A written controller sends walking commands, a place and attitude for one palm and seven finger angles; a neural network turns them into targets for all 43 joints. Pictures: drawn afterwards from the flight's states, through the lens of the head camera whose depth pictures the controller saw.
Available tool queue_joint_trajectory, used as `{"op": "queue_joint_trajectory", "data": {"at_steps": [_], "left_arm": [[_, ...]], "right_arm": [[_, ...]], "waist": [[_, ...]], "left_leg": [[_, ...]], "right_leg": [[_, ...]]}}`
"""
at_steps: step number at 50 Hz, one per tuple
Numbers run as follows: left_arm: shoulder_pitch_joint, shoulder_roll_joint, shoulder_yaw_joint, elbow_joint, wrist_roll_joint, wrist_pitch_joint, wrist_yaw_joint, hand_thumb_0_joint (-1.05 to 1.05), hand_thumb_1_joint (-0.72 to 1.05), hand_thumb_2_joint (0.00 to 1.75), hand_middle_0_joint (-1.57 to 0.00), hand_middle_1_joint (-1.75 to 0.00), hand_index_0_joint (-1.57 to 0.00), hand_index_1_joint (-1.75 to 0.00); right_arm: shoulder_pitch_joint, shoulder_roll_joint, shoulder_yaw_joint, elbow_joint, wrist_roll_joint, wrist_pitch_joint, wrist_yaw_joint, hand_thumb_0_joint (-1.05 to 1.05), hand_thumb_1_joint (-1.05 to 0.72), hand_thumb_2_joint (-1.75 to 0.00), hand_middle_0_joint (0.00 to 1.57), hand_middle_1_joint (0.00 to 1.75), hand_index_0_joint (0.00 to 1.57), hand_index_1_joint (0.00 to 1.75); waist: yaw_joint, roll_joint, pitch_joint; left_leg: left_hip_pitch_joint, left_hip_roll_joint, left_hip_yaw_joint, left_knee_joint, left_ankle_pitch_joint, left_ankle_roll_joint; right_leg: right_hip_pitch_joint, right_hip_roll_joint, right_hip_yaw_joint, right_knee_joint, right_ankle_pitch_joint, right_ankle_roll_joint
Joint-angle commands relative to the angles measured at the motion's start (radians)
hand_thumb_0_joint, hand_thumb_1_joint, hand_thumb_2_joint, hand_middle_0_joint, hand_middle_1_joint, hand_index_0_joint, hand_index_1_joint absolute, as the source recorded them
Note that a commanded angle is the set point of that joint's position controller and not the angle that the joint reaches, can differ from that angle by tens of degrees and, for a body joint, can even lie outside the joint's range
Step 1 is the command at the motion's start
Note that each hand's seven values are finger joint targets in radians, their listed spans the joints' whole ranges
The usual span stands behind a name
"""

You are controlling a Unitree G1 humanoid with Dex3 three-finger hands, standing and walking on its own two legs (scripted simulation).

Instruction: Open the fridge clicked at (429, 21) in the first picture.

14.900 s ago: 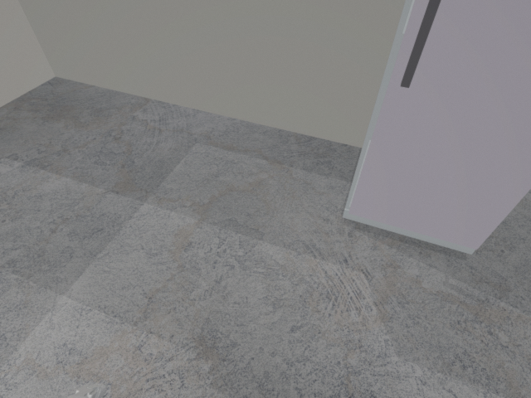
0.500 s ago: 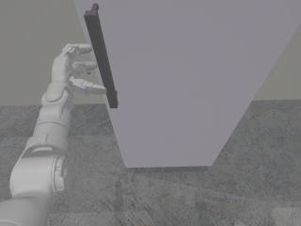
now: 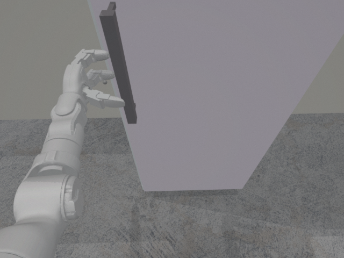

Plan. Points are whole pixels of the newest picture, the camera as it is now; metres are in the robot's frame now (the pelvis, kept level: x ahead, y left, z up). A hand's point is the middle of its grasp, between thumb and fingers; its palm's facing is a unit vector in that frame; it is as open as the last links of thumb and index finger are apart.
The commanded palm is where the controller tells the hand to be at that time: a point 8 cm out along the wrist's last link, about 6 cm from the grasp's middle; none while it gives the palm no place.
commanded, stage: slide the fingers in behind the handle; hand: left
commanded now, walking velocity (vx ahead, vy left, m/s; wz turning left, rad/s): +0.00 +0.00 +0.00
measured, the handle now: (124, 73) +0.51 +0.11 +0.16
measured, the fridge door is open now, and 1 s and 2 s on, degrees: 0 0 0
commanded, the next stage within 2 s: grip the handle and tug to test in 1.60 s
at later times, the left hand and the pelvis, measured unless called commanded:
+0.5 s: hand (115, 84) +0.46 +0.12 +0.17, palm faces +0.01 -1.00 +0.00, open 14.0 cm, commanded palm +0.43 +0.17 +0.17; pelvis -0.01 +0.00 +0.00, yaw +0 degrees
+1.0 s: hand (122, 85) +0.45 +0.11 +0.17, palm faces +0.01 -1.00 +0.00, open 14.0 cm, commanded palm +0.43 +0.16 +0.17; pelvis +0.00 -0.01 +0.00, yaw +0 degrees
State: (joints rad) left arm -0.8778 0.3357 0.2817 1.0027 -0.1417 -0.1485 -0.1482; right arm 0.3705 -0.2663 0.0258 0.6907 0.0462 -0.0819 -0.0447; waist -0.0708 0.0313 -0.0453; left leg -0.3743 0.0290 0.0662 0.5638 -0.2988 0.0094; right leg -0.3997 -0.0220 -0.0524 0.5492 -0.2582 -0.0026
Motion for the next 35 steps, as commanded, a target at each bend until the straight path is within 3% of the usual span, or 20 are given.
{"op": "queue_joint_trajectory", "data": {"at_steps": [1, 3, 5, 6, 9, 10, 11, 14, 16, 17, 18, 20, 21, 23, 26, 28, 30, 33, 35], "left_arm": [[-0.47, 0.231, 0.045, -0.261, -0.009, -0.061, -0.003, 0.0, -0.5, 0.3, -0.3, -1.2, -0.3, -1.2], [-0.43, 0.219, 0.043, -0.291, -0.006, -0.059, 0.0, 0.0, -0.5, 0.3, -0.3, -1.2, -0.3, -1.2], [-0.43, 0.184, 0.008, -0.347, -0.004, -0.062, 0.004, 0.0, -0.5, 0.3, -0.3, -1.2, -0.3, -1.2], [-0.416, 0.157, -0.008, -0.373, -0.007, -0.057, 0.004, 0.0, -0.5, 0.3, -0.3, -1.2, -0.3, -1.2], [-0.407, 0.105, -0.039, -0.397, -0.022, -0.025, 0.012, 0.0, -0.5, 0.3, -0.3, -1.2, -0.3, -1.2], [-0.41, 0.101, -0.048, -0.378, -0.022, -0.014, 0.017, 0.0, -0.5, 0.3, -0.3, -1.2, -0.3, -1.2], [-0.421, 0.103, -0.041, -0.369, -0.023, 0.0, 0.024, 0.0, -0.5, 0.3, -0.3, -1.2, -0.3, -1.2], [-0.476, 0.076, -0.066, -0.402, -0.012, 0.016, 0.048, 0.0, -0.5, 0.3, -0.3, -1.2, -0.3, -1.2], [-0.494, 0.102, -0.047, -0.409, -0.004, 0.011, 0.07, 0.0, -0.5, 0.3, -0.3, -1.2, -0.3, -1.2], [-0.483, 0.11, -0.034, -0.386, -0.002, 0.011, 0.076, 0.0, -0.5, 0.3, -0.3, -1.2, -0.3, -1.2], [-0.497, 0.108, -0.039, -0.37, 0.003, 0.007, 0.081, 0.0, -0.5, 0.3, -0.3, -1.2, -0.3, -1.2], [-0.503, 0.094, -0.052, -0.344, 0.008, -0.002, 0.09, 0.0, -0.5, 0.3, -0.3, -1.2, -0.3, -1.2], [-0.505, 0.072, -0.069, -0.347, 0.011, -0.006, 0.089, 0.0, -0.5, 0.3, -0.3, -1.2, -0.3, -1.2], [-0.5, 0.097, -0.047, -0.341, 0.016, -0.016, 0.092, 0.0, -0.5, 0.3, -0.3, -1.2, -0.3, -1.2], [-0.475, 0.074, -0.059, -0.312, 0.015, -0.017, 0.09, 0.0, -0.5, 0.3, -0.3, -1.2, -0.3, -1.2], [-0.445, 0.093, -0.033, -0.307, 0.01, -0.013, 0.088, 0.0, -0.5, 0.3, -0.3, -1.2, -0.3, -1.2], [-0.449, 0.097, -0.03, -0.304, 0.008, -0.01, 0.09, 0.0, -0.5, 0.3, -0.3, -1.2, -0.3, -1.2], [-0.436, 0.107, -0.016, -0.348, 0.003, -0.013, 0.09, 0.0, -0.5, 0.3, -0.3, -1.2, -0.3, -1.2], [-0.454, 0.091, -0.04, -0.356, 0.008, -0.018, 0.094, 0.0, -0.5, 0.3, -0.3, -1.2, -0.3, -1.2]], "right_arm": [[0.016, -0.145, -0.049, -0.119, -0.001, -0.034, -0.014, 0.0, -0.9, -0.9, 0.2, 0.3, 0.2, 0.3], [0.007, -0.139, -0.049, -0.129, -0.001, -0.037, -0.012, 0.0, -0.9, -0.9, 0.2, 0.3, 0.2, 0.3], [0.003, -0.134, -0.051, -0.136, -0.001, -0.036, -0.009, 0.0, -0.9, -0.9, 0.2, 0.3, 0.2, 0.3], [-0.011, -0.131, -0.05, -0.141, 0.001, -0.04, -0.006, 0.0, -0.9, -0.9, 0.2, 0.3, 0.2, 0.3], [-0.023, -0.129, -0.052, -0.139, 0.005, -0.041, -0.004, 0.0, -0.9, -0.9, 0.2, 0.3, 0.2, 0.3], [-0.019, -0.133, -0.053, -0.134, 0.005, -0.038, -0.008, 0.0, -0.9, -0.9, 0.2, 0.3, 0.2, 0.3], [-0.026, -0.134, -0.053, -0.131, 0.007, -0.038, -0.01, 0.0, -0.9, -0.9, 0.2, 0.3, 0.2, 0.3], [-0.036, -0.126, -0.05, -0.128, 0.005, -0.039, -0.012, 0.0, -0.9, -0.9, 0.2, 0.3, 0.2, 0.3], [-0.038, -0.125, -0.048, -0.124, 0.002, -0.04, -0.014, 0.0, -0.9, -0.9, 0.2, 0.3, 0.2, 0.3], [-0.037, -0.123, -0.044, -0.121, 0.0, -0.041, -0.015, 0.0, -0.9, -0.9, 0.2, 0.3, 0.2, 0.3], [-0.034, -0.123, -0.043, -0.117, -0.001, -0.039, -0.016, 0.0, -0.9, -0.9, 0.2, 0.3, 0.2, 0.3], [-0.032, -0.122, -0.043, -0.116, -0.003, -0.038, -0.017, 0.0, -0.9, -0.9, 0.2, 0.3, 0.2, 0.3], [-0.039, -0.119, -0.042, -0.119, -0.001, -0.041, -0.015, 0.0, -0.9, -0.9, 0.2, 0.3, 0.2, 0.3], [-0.04, -0.119, -0.042, -0.117, -0.004, -0.042, -0.013, 0.0, -0.9, -0.9, 0.2, 0.3, 0.2, 0.3], [-0.038, -0.117, -0.041, -0.123, -0.004, -0.041, -0.01, 0.0, -0.9, -0.9, 0.2, 0.3, 0.2, 0.3], [-0.035, -0.12, -0.044, -0.126, -0.005, -0.038, -0.01, 0.0, -0.9, -0.9, 0.2, 0.3, 0.2, 0.3], [-0.032, -0.122, -0.045, -0.126, -0.005, -0.031, -0.011, 0.0, -0.9, -0.9, 0.2, 0.3, 0.2, 0.3], [-0.041, -0.119, -0.047, -0.136, -0.002, -0.03, -0.01, 0.0, -0.9, -0.9, 0.2, 0.3, 0.2, 0.3], [-0.036, -0.118, -0.046, -0.133, -0.004, -0.026, -0.012, 0.0, -0.9, -0.9, 0.2, 0.3, 0.2, 0.3]], "waist": [[0.008, -0.043, -0.339], [0.021, -0.024, -0.357], [0.018, -0.01, -0.36], [0.02, 0.022, -0.356], [0.012, 0.0, -0.328], [0.002, -0.047, -0.303], [0.001, -0.056, -0.284], [-0.003, -0.02, -0.288], [-0.001, -0.011, -0.309], [0.006, -0.022, -0.308], [-0.002, -0.059, -0.302], [-0.008, -0.077, -0.297], [-0.005, -0.056, -0.308], [0.005, -0.012, -0.336], [0.007, -0.032, -0.339], [0.02, -0.057, -0.358], [0.012, -0.072, -0.34], [0.021, -0.084, -0.343], [0.01, -0.078, -0.322]], "left_leg": [[0.133, -0.025, -0.05, -0.058, 0.263, 0.026], [0.152, -0.024, -0.048, -0.055, 0.286, 0.024], [0.169, -0.022, -0.052, -0.053, 0.313, 0.021], [0.189, -0.018, -0.051, -0.053, 0.326, 0.019], [0.195, -0.015, -0.056, -0.061, 0.301, 0.015], [0.183, -0.013, -0.062, -0.062, 0.293, 0.019], [0.171, -0.014, -0.06, -0.069, 0.26, 0.019], [0.185, -0.018, -0.064, -0.072, 0.247, 0.016], [0.197, -0.021, -0.067, -0.067, 0.251, 0.018], [0.187, -0.021, -0.067, -0.068, 0.249, 0.017], [0.176, -0.023, -0.068, -0.068, 0.243, 0.019], [0.168, -0.024, -0.067, -0.067, 0.238, 0.021], [0.178, -0.024, -0.064, -0.067, 0.237, 0.019], [0.19, -0.026, -0.061, -0.061, 0.252, 0.016], [0.178, -0.027, -0.059, -0.06, 0.266, 0.017], [0.169, -0.028, -0.054, -0.059, 0.278, 0.017], [0.156, -0.029, -0.05, -0.06, 0.28, 0.021], [0.142, -0.031, -0.037, -0.063, 0.265, 0.025], [0.143, -0.032, -0.038, -0.063, 0.261, 0.027]], "right_leg": [[0.175, 0.037, 0.016, -0.038, 0.315, -0.021], [0.178, 0.037, 0.016, -0.033, 0.33, -0.024], [0.18, 0.037, 0.008, -0.031, 0.336, -0.026], [0.163, 0.039, 0.01, -0.031, 0.341, -0.026], [0.144, 0.041, 0.004, -0.042, 0.311, -0.025], [0.146, 0.041, -0.002, -0.046, 0.298, -0.024], [0.132, 0.042, 0.0, -0.052, 0.277, -0.021], [0.119, 0.038, 0.001, -0.054, 0.258, -0.023], [0.123, 0.035, 0.005, -0.053, 0.255, -0.022], [0.132, 0.035, 0.004, -0.051, 0.257, -0.023], [0.136, 0.036, 0.005, -0.052, 0.258, -0.022], [0.14, 0.033, 0.003, -0.05, 0.255, -0.02], [0.131, 0.034, 0.006, -0.048, 0.259, -0.02], [0.137, 0.033, 0.011, -0.042, 0.275, -0.024], [0.15, 0.034, 0.008, -0.039, 0.295, -0.023], [0.179, 0.034, 0.011, -0.035, 0.322, -0.024], [0.191, 0.032, 0.01, -0.041, 0.332, -0.021], [0.212, 0.033, 0.019, -0.047, 0.343, -0.018], [0.205, 0.032, 0.016, -0.052, 0.335, -0.017]]}}
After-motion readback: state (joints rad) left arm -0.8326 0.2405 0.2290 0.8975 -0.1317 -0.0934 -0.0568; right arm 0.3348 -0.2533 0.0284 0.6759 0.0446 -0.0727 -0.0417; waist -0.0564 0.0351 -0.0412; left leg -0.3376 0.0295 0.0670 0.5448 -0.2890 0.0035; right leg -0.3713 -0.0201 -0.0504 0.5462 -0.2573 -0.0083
